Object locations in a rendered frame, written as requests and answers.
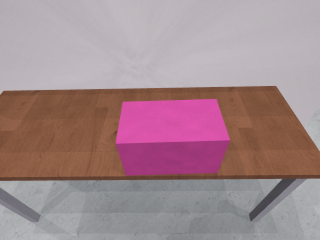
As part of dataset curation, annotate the carton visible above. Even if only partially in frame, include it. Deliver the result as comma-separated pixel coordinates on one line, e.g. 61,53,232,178
115,99,230,176

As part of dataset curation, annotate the table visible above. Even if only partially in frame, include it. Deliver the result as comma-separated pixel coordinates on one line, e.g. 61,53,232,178
0,86,320,222

